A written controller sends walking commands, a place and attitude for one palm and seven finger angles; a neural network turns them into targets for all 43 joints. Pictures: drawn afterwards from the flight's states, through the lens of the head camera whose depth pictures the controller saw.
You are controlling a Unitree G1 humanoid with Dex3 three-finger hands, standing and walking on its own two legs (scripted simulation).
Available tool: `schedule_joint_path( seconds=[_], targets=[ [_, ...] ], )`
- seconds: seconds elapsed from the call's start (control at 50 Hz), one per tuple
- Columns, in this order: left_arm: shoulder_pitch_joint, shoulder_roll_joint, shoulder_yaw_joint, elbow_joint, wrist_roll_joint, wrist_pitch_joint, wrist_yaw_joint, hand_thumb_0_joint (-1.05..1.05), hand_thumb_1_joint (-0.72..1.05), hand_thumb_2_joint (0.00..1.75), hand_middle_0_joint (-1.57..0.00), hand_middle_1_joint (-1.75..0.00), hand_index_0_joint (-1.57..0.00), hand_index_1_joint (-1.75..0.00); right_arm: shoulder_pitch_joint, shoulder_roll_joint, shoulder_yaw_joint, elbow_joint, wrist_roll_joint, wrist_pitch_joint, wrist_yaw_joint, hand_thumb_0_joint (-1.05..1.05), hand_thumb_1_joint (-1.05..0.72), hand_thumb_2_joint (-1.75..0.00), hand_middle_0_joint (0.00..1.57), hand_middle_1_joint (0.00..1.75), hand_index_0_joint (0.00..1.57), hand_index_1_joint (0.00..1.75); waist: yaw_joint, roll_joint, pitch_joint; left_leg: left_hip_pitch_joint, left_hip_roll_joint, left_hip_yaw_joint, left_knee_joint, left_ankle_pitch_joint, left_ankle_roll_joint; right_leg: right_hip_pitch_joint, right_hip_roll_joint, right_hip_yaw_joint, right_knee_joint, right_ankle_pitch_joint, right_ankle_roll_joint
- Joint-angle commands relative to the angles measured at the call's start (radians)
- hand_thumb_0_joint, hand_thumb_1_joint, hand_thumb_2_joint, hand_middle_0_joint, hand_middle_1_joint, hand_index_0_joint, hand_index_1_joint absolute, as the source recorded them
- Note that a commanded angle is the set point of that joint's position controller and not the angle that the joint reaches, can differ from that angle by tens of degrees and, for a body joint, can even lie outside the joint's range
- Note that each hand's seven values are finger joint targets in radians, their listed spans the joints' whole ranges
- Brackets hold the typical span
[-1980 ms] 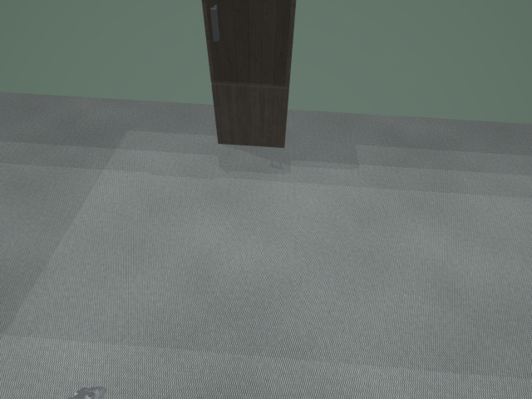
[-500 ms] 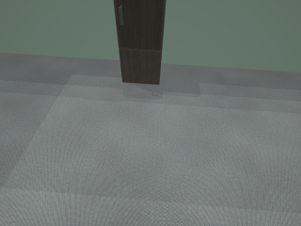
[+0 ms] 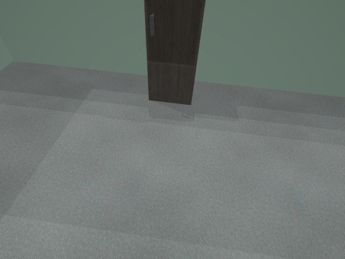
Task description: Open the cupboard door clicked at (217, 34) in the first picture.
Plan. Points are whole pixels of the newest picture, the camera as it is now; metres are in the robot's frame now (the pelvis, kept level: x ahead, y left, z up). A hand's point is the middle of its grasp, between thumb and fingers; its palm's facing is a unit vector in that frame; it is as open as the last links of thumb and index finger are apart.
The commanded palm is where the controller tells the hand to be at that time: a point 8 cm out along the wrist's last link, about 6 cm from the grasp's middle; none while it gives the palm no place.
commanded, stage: walk to a spot facing it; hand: left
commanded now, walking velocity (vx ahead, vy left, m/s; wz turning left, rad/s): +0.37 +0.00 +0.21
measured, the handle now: (152, 24) +1.56 +0.22 -0.06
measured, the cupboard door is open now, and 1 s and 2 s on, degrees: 0 0 0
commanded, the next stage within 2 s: turn to face it in 1.42 s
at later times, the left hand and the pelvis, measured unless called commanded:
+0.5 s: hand (122, 217) +0.28 +0.17 -0.18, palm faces +0.08 -0.97 -0.21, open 7.3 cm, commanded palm none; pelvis +0.18 -0.03 -0.02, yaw +5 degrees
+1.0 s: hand (113, 197) +0.34 +0.21 -0.18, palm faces +0.24 -0.96 -0.15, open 7.3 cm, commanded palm none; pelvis +0.40 +0.04 +0.00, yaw +10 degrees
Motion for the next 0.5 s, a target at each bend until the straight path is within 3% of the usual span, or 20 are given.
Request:
schedule_joint_path(
  seconds=[0.0,0.02,0.04,0.06,0.08,0.1,0.14,0.18,0.24,0.26,0.32,0.34,0.36,0.38,0.4,0.42,0.44,0.46,0.48],
  targets=[
    [0.004,0.153,0.052,-0.052,0.002,-0.024,0.012,0.00,0.90,0.90,-0.20,-0.30,-0.20,-0.30,0.091,-0.063,-0.033,-0.045,0.008,-0.053,0.002,0.00,-0.90,-0.90,0.20,0.30,0.20,0.30,-0.051,-0.025,0.125,0.067,0.030,0.018,-0.151,0.039,0.016,-0.157,-0.205,0.146,-0.081,-0.175,-0.111],
    [0.003,0.095,0.043,-0.064,-0.003,-0.021,0.004,0.00,0.90,0.90,-0.20,-0.30,-0.20,-0.30,0.191,-0.106,-0.046,-0.012,0.001,-0.059,-0.006,0.00,-0.90,-0.90,0.20,0.30,0.20,0.30,-0.079,0.151,0.126,0.188,0.125,-0.166,-0.259,0.008,0.064,-0.291,-0.085,0.018,0.132,-0.136,-0.052],
    [-0.058,0.042,0.031,-0.099,0.000,-0.026,0.003,0.00,0.90,0.90,-0.20,-0.30,-0.20,-0.30,0.309,-0.171,-0.069,0.022,-0.006,-0.065,-0.012,0.00,-0.90,-0.90,0.20,0.30,0.20,0.30,-0.118,0.334,0.145,0.264,0.312,-0.461,-0.406,-0.010,0.154,-0.476,0.014,-0.102,0.419,-0.221,-0.005],
    [-0.122,0.055,0.033,-0.130,0.010,-0.035,0.009,0.00,0.90,0.90,-0.20,-0.30,-0.20,-0.30,0.343,-0.143,-0.062,0.032,-0.001,-0.065,-0.023,0.00,-0.90,-0.90,0.20,0.30,0.20,0.30,-0.117,0.249,0.206,0.256,0.351,-0.531,-0.432,0.070,0.204,-0.578,-0.024,-0.005,0.565,-0.252,-0.016],
    [-0.137,0.044,0.038,-0.127,0.008,-0.041,0.005,0.00,0.90,0.90,-0.20,-0.30,-0.20,-0.30,0.319,-0.108,-0.055,0.027,0.004,-0.069,-0.029,0.00,-0.90,-0.90,0.20,0.30,0.20,0.30,-0.097,0.132,0.230,0.239,0.352,-0.503,-0.420,0.136,0.226,-0.617,-0.069,0.031,0.631,-0.195,-0.021],
    [-0.135,0.044,0.038,-0.121,0.008,-0.048,-0.004,0.00,0.90,0.90,-0.20,-0.30,-0.20,-0.30,0.295,-0.083,-0.050,0.018,0.008,-0.079,-0.031,0.00,-0.90,-0.90,0.20,0.30,0.20,0.30,-0.083,0.067,0.215,0.242,0.338,-0.453,-0.408,0.229,0.225,-0.619,-0.094,0.043,0.638,-0.148,-0.015],
    [-0.090,0.007,0.038,-0.099,0.008,-0.045,-0.011,0.00,0.90,0.90,-0.20,-0.30,-0.20,-0.30,0.264,-0.053,-0.046,0.017,0.007,-0.096,-0.037,0.00,-0.90,-0.90,0.20,0.30,0.20,0.30,-0.047,0.094,0.159,0.248,0.279,-0.314,-0.399,0.366,0.200,-0.564,-0.112,0.023,0.625,-0.074,0.004],
    [-0.080,-0.016,0.039,-0.098,0.005,-0.035,-0.014,0.00,0.90,0.90,-0.20,-0.30,-0.20,-0.30,0.259,-0.035,-0.048,0.025,0.010,-0.103,-0.040,0.00,-0.90,-0.90,0.20,0.30,0.20,0.30,-0.033,0.120,0.145,0.206,0.239,-0.227,-0.409,0.369,0.186,-0.517,-0.119,0.003,0.560,-0.014,0.016],
    [-0.133,-0.039,0.040,-0.122,0.003,-0.033,-0.021,0.00,0.90,0.90,-0.20,-0.30,-0.20,-0.30,0.264,-0.024,-0.055,0.040,0.007,-0.105,-0.042,0.00,-0.90,-0.90,0.20,0.30,0.20,0.30,-0.035,0.115,0.158,0.192,0.215,-0.155,-0.420,0.365,0.169,-0.480,-0.117,-0.037,0.391,0.037,0.023],
    [-0.165,-0.047,0.041,-0.132,0.002,-0.035,-0.022,0.00,0.90,0.90,-0.20,-0.30,-0.20,-0.30,0.276,-0.020,-0.056,0.046,0.005,-0.104,-0.041,0.00,-0.90,-0.90,0.20,0.30,0.20,0.30,-0.047,0.126,0.171,0.167,0.205,-0.140,-0.418,0.366,0.161,-0.442,-0.108,-0.053,0.326,0.050,0.021],
    [-0.192,-0.051,0.051,-0.141,0.001,-0.040,-0.023,0.00,0.90,0.90,-0.20,-0.30,-0.20,-0.30,0.276,-0.024,-0.063,0.060,-0.001,-0.099,-0.039,0.00,-0.90,-0.90,0.20,0.30,0.20,0.30,-0.045,0.129,0.185,0.119,0.212,-0.128,-0.396,0.385,0.150,-0.320,-0.075,-0.084,0.220,0.087,0.006],
    [-0.168,-0.045,0.056,-0.135,0.001,-0.042,-0.023,0.00,0.90,0.90,-0.20,-0.30,-0.20,-0.30,0.261,-0.028,-0.066,0.059,-0.001,-0.097,-0.040,0.00,-0.90,-0.90,0.20,0.30,0.20,0.30,-0.025,0.133,0.181,0.100,0.214,-0.121,-0.366,0.409,0.142,-0.259,-0.066,-0.088,0.195,0.097,-0.001],
    [-0.102,-0.028,0.064,-0.119,0.002,-0.046,-0.021,0.00,0.90,0.90,-0.20,-0.30,-0.20,-0.30,0.243,-0.036,-0.067,0.056,0.000,-0.095,-0.040,0.00,-0.90,-0.90,0.20,0.30,0.20,0.30,0.011,0.116,0.148,0.093,0.198,-0.099,-0.282,0.482,0.127,-0.163,-0.048,-0.099,0.152,0.102,-0.011],
    [0.019,0.000,0.073,-0.081,0.007,-0.054,-0.018,0.00,0.90,0.90,-0.20,-0.30,-0.20,-0.30,0.239,-0.036,-0.068,0.056,0.003,-0.093,-0.038,0.00,-0.90,-0.90,0.20,0.30,0.20,0.30,0.063,0.060,0.085,0.076,0.157,-0.059,-0.117,0.564,0.101,-0.004,-0.022,-0.116,0.095,0.120,-0.020],
    [0.176,0.067,0.090,-0.038,0.013,-0.068,-0.008,0.00,0.90,0.90,-0.20,-0.30,-0.20,-0.30,0.249,-0.016,-0.067,0.044,0.010,-0.093,-0.030,0.00,-0.90,-0.90,0.20,0.30,0.20,0.30,0.122,-0.044,-0.011,-0.078,0.110,-0.021,0.133,0.470,0.061,0.252,-0.111,-0.002,0.059,0.082,-0.060],
    [0.317,0.186,0.123,-0.002,0.017,-0.075,0.011,0.00,0.90,0.90,-0.20,-0.30,-0.20,-0.30,0.279,0.054,-0.054,0.007,0.021,-0.099,-0.021,0.00,-0.90,-0.90,0.20,0.30,0.20,0.30,0.156,-0.291,-0.141,-0.321,-0.025,0.052,0.499,-0.001,0.020,0.445,-0.427,0.439,-0.088,-0.033,-0.163],
    [0.313,0.207,0.119,0.002,-0.002,-0.068,0.013,0.00,0.90,0.90,-0.20,-0.30,-0.20,-0.30,0.202,0.045,-0.058,-0.023,0.021,-0.093,-0.021,0.00,-0.90,-0.90,0.20,0.30,0.20,0.30,0.145,-0.235,-0.115,-0.383,-0.004,-0.025,0.700,-0.158,0.038,0.340,-0.509,0.599,-0.222,-0.198,-0.207],
    [0.201,0.171,0.109,-0.024,0.002,-0.065,0.014,0.00,0.90,0.90,-0.20,-0.30,-0.20,-0.30,0.126,0.054,-0.069,-0.039,0.016,-0.088,-0.010,0.00,-0.90,-0.90,0.20,0.30,0.20,0.30,0.120,-0.174,-0.011,-0.423,0.051,-0.034,0.774,-0.080,0.040,0.163,-0.482,0.565,-0.276,-0.389,-0.200],
    [0.108,0.111,0.092,-0.043,0.006,-0.066,0.019,0.00,0.90,0.90,-0.20,-0.30,-0.20,-0.30,0.088,0.057,-0.068,-0.051,0.005,-0.081,-0.006,0.00,-0.90,-0.90,0.20,0.30,0.20,0.30,0.076,-0.147,0.080,-0.437,0.094,-0.040,0.776,-0.007,0.036,0.018,-0.456,0.482,-0.286,-0.391,-0.182]
  ],
)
